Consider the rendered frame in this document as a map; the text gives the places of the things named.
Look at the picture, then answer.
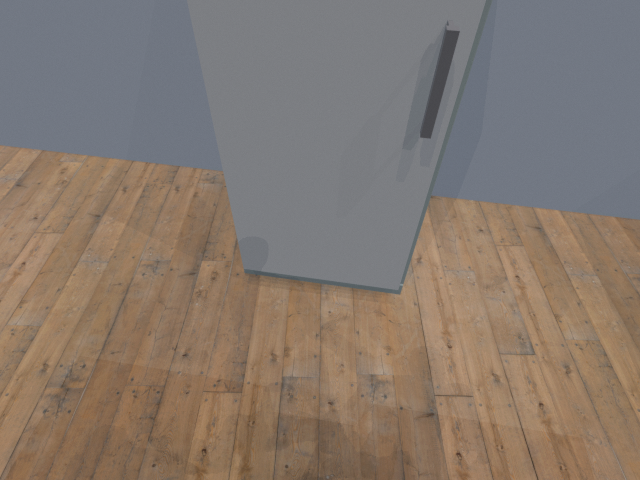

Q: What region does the handle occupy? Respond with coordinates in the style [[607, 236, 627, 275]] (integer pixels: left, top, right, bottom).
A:
[[420, 20, 460, 139]]

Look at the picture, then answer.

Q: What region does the fridge door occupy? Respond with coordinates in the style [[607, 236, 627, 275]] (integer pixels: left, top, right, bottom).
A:
[[187, 0, 486, 290]]

